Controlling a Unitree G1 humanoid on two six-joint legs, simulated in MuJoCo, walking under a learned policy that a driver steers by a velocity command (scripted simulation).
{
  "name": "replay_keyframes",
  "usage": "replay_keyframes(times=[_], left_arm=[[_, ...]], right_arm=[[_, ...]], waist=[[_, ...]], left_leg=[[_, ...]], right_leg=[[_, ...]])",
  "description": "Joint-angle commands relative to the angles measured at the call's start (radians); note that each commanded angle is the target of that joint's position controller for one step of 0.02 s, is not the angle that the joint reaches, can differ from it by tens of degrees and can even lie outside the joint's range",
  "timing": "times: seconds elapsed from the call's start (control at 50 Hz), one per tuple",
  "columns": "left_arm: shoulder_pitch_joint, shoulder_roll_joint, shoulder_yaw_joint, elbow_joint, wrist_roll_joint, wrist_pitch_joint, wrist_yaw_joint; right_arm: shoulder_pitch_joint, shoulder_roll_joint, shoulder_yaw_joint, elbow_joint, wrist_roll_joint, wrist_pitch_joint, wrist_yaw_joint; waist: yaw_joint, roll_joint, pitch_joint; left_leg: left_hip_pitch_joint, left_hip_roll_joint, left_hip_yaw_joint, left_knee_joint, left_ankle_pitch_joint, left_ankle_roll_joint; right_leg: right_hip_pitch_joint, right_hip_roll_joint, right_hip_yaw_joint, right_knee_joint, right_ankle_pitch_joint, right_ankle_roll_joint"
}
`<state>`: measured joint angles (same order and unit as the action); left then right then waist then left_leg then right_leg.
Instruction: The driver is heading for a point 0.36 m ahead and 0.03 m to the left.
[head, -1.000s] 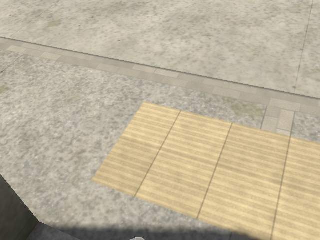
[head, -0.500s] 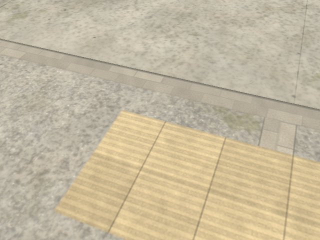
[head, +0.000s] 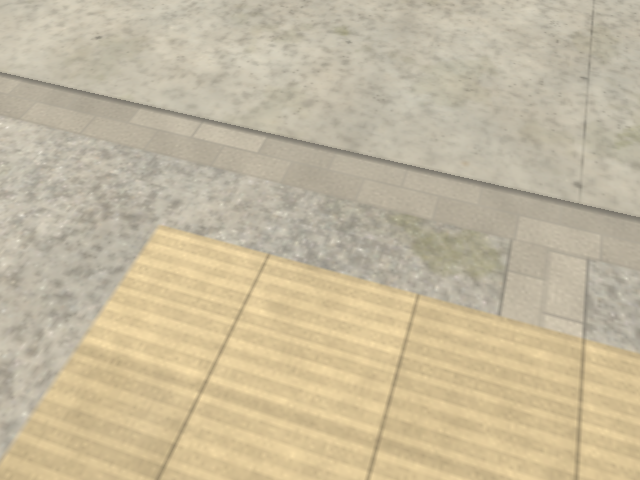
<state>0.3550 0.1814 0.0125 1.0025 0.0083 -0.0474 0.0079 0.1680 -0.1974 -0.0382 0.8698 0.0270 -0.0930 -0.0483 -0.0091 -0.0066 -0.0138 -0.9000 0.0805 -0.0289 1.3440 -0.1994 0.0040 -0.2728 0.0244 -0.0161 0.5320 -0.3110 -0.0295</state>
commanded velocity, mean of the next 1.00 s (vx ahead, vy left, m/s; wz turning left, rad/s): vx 0.20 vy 0.00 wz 0.00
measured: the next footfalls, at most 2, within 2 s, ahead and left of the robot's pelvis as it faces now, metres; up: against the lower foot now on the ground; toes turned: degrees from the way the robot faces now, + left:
left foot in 0.18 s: +0.30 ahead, +0.14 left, +0.00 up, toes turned +2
right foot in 0.58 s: +0.42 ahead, -0.08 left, +0.00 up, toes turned +2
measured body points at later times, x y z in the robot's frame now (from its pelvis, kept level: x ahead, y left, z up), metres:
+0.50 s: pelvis +0.27 +0.05 +0.01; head +0.31 +0.06 +0.46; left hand +0.42 +0.29 -0.12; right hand +0.33 -0.20 -0.13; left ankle +0.26 +0.13 -0.73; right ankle +0.38 -0.11 -0.70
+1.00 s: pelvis +0.33 +0.02 +0.00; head +0.36 +0.02 +0.45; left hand +0.46 +0.26 -0.14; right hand +0.38 -0.23 -0.15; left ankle +0.26 +0.13 -0.73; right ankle +0.38 -0.08 -0.73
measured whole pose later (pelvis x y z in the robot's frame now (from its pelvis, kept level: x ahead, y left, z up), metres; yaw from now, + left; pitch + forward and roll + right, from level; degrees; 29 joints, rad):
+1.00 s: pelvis +0.33 +0.02 +0.00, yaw +1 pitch +0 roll +0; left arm 0.10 0.18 0.07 0.91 0.00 0.00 0.03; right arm 0.18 -0.20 -0.05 1.07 0.01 -0.01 -0.04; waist -0.02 0.00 0.04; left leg -0.15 0.01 0.01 0.55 -0.40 0.00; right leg -0.34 0.03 0.00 0.55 -0.21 -0.03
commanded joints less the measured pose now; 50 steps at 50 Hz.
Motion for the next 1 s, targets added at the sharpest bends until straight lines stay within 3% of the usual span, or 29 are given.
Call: replay_keyframes(times=[0.02,0.04,0.08,0.12,0.14,0.16,0.18,0.2,0.22,0.24,0.26,0.28,0.3,0.34,0.38,0.42,0.46,0.5,0.56,0.58,0.6,0.62,0.64,0.66,0.7,0.74,0.84,1.0], left_arm=[[-0.162,0.187,0.044,-0.118,-0.025,-0.056,0.026],[-0.132,0.208,0.057,-0.108,-0.04,-0.056,0.03],[-0.063,0.186,0.069,-0.079,-0.053,-0.043,0.029],[0.028,0.174,0.075,-0.053,-0.049,-0.023,0.024],[0.051,0.171,0.074,-0.05,-0.041,-0.014,0.018],[0.042,0.162,0.07,-0.057,-0.033,-0.012,0.011],[0.012,0.139,0.061,-0.081,-0.02,-0.015,0.009],[0.113,0.041,0.028,-0.085,-0.02,-0.029,0.0],[0.125,0.075,0.032,-0.076,-0.019,-0.052,-0.011],[0.053,0.139,0.053,-0.096,-0.042,-0.052,-0.007],[-0.044,0.15,0.053,-0.133,-0.041,-0.044,0.007],[-0.089,0.153,0.06,-0.15,-0.023,-0.035,0.019],[-0.085,0.15,0.067,-0.153,-0.011,-0.024,0.029],[-0.038,0.103,0.064,-0.147,-0.009,-0.009,0.03],[-0.071,0.063,0.053,-0.164,-0.012,-0.009,0.031],[-0.13,0.052,0.045,-0.175,-0.012,-0.009,0.03],[-0.165,0.07,0.049,-0.177,-0.016,-0.003,0.026],[-0.198,0.079,0.051,-0.181,-0.013,0.004,0.025],[-0.203,0.091,0.059,-0.175,0.001,0.001,0.021],[-0.186,0.119,0.067,-0.168,0.009,-0.001,0.022],[-0.177,0.175,0.079,-0.17,0.015,-0.002,0.025],[-0.182,0.146,0.075,-0.158,0.01,0.005,0.024],[-0.196,0.094,0.066,-0.162,0.004,0.014,0.021],[-0.227,0.079,0.063,-0.166,0.006,0.02,0.018],[-0.278,0.09,0.065,-0.188,0.006,0.022,0.014],[-0.276,0.102,0.071,-0.182,-0.001,0.019,0.017],[-0.256,0.092,0.076,-0.159,-0.007,0.023,0.027],[-0.273,0.09,0.081,-0.139,-0.009,0.044,0.03]], right_arm=[[0.002,-0.023,-0.008,-0.067,-0.023,-0.023,0.018],[-0.047,-0.022,-0.006,-0.082,-0.01,-0.017,0.028],[-0.148,-0.031,-0.005,-0.114,0.002,-0.003,0.046],[-0.203,-0.064,-0.014,-0.125,-0.006,-0.004,0.057],[-0.18,-0.083,-0.023,-0.121,-0.01,-0.006,0.059],[-0.078,-0.124,-0.044,-0.092,-0.013,-0.009,0.061],[0.121,-0.189,-0.068,-0.041,-0.022,-0.014,0.062],[0.296,-0.285,-0.09,0.0,-0.042,-0.017,0.064],[0.354,-0.256,-0.081,0.005,-0.035,-0.012,0.068],[0.233,-0.223,-0.07,-0.017,-0.027,-0.013,0.064],[0.098,-0.188,-0.056,-0.051,-0.029,-0.011,0.06],[0.011,-0.147,-0.044,-0.06,-0.03,-0.012,0.061],[-0.022,-0.112,-0.036,-0.053,-0.032,-0.016,0.061],[-0.032,-0.087,-0.029,-0.032,-0.04,-0.02,0.061],[-0.04,-0.113,-0.034,-0.015,-0.039,-0.017,0.043],[-0.036,-0.142,-0.042,-0.001,-0.028,-0.004,0.026],[-0.002,-0.15,-0.044,0.023,-0.021,0.006,0.019],[0.017,-0.135,-0.04,0.047,-0.017,0.011,0.017],[0.001,-0.117,-0.033,0.064,-0.006,0.014,0.016],[0.04,-0.103,-0.03,0.073,-0.01,0.013,0.017],[0.111,-0.081,-0.029,0.081,-0.028,0.008,0.019],[0.198,-0.046,-0.02,0.108,-0.031,0.009,0.019],[0.162,-0.06,-0.02,0.11,-0.026,0.018,0.019],[0.11,-0.074,-0.023,0.101,-0.021,0.034,0.019],[0.077,-0.097,-0.03,0.113,-0.022,0.064,0.014],[0.077,-0.094,-0.03,0.128,-0.024,0.072,0.013],[0.061,-0.092,-0.031,0.157,-0.019,0.066,0.012],[0.063,-0.086,-0.029,0.192,-0.019,0.079,0.006]], waist=[[-0.06,-0.07,-0.012],[-0.042,-0.067,-0.001],[-0.003,-0.05,0.058],[0.033,-0.02,0.081],[0.022,-0.032,0.06],[-0.032,-0.038,-0.005],[-0.114,-0.002,-0.127],[-0.128,0.217,-0.319],[-0.139,0.264,-0.455],[-0.114,0.198,-0.319],[-0.076,0.117,-0.208],[-0.033,0.052,-0.133],[0.006,0.054,-0.111],[0.05,0.072,-0.12],[0.061,0.078,-0.126],[0.046,0.091,-0.145],[0.028,0.101,-0.154],[0.018,0.106,-0.127],[0.045,0.084,-0.096],[0.036,0.051,-0.109],[-0.017,-0.034,-0.144],[-0.05,-0.142,-0.192],[-0.033,-0.144,-0.178],[-0.033,-0.129,-0.145],[-0.029,-0.071,-0.087],[-0.026,-0.048,-0.077],[-0.014,-0.007,-0.086],[-0.016,0.007,-0.031]], left_leg=[[0.473,-0.011,0.004,-0.539,0.372,-0.034],[0.432,-0.016,-0.004,-0.624,0.34,-0.034],[0.302,-0.013,-0.004,-0.741,0.235,0.004],[0.273,-0.034,0.032,-0.801,0.17,0.049],[0.334,-0.058,0.061,-0.813,0.137,0.071],[0.491,-0.081,0.072,-0.807,0.147,0.1],[0.783,-0.029,-0.002,-0.731,0.347,0.143],[1.226,0.239,-0.409,-0.779,0.392,0.331],[1.296,0.319,-0.708,-0.934,0.385,0.378],[1.192,0.309,-0.565,-0.929,0.393,0.329],[1.016,0.269,-0.412,-0.934,0.499,0.296],[0.869,0.218,-0.3,-0.952,0.593,0.272],[0.764,0.185,-0.233,-0.98,0.643,0.25],[0.663,0.143,-0.148,-1.012,0.746,0.242],[0.647,0.124,-0.076,-1.021,0.832,0.236],[0.647,0.102,-0.024,-1.019,0.834,0.217],[0.668,0.103,-0.017,-1.017,0.776,0.209],[0.676,0.111,-0.033,-1.013,0.686,0.202],[0.67,0.082,-0.045,-0.941,0.496,0.153],[0.658,0.043,-0.039,-0.895,0.393,0.116],[0.582,-0.026,-0.009,-0.837,0.209,0.073],[0.524,-0.059,0.014,-0.815,-0.005,0.034],[0.54,-0.058,0.024,-0.81,-0.078,0.018],[0.556,-0.058,0.026,-0.827,-0.071,0.014],[0.596,-0.055,0.029,-0.859,-0.042,0.022],[0.617,-0.047,0.021,-0.873,0.004,0.027],[0.643,-0.038,0.018,-0.867,0.103,0.025],[0.644,-0.034,0.019,-0.882,0.043,0.028]], right_leg=[[-0.312,-0.177,0.116,-0.31,0.272,-0.181],[-0.187,-0.213,0.157,-0.325,0.299,-0.193],[0.029,-0.263,0.2,-0.299,0.331,-0.19],[0.161,-0.273,0.198,-0.243,0.353,-0.164],[0.191,-0.252,0.174,-0.189,0.447,-0.146],[0.184,-0.201,0.127,-0.063,0.597,-0.124],[0.046,-0.125,0.063,0.188,0.625,-0.083],[-0.349,0.037,0.003,0.685,0.207,0.011],[-0.446,0.089,0.177,0.852,-0.256,0.011],[-0.541,0.046,0.206,0.917,-0.22,0.008],[-0.538,-0.013,0.164,0.86,-0.134,0.009],[-0.499,-0.055,0.12,0.772,-0.091,0.015],[-0.419,-0.092,0.113,0.691,-0.065,0.016],[-0.292,-0.093,0.094,0.575,-0.012,0.021],[-0.248,-0.086,0.073,0.386,0.065,0.035],[-0.175,-0.067,0.047,0.228,0.173,0.05],[-0.132,-0.052,0.042,0.149,0.246,0.057],[-0.108,-0.049,0.046,0.085,0.264,0.049],[-0.006,-0.033,0.032,-0.097,0.357,-0.002],[0.074,-0.07,0.069,-0.133,0.517,-0.027],[0.202,-0.161,0.143,-0.073,0.79,-0.072],[0.278,-0.223,0.198,-0.054,0.761,-0.159],[0.237,-0.228,0.224,-0.069,0.614,-0.176],[0.171,-0.206,0.221,-0.086,0.466,-0.156],[0.082,-0.146,0.171,-0.09,0.37,-0.104],[0.085,-0.115,0.137,-0.065,0.407,-0.081],[0.142,-0.096,0.11,-0.015,0.523,-0.087],[0.125,-0.08,0.091,-0.027,0.403,-0.07]])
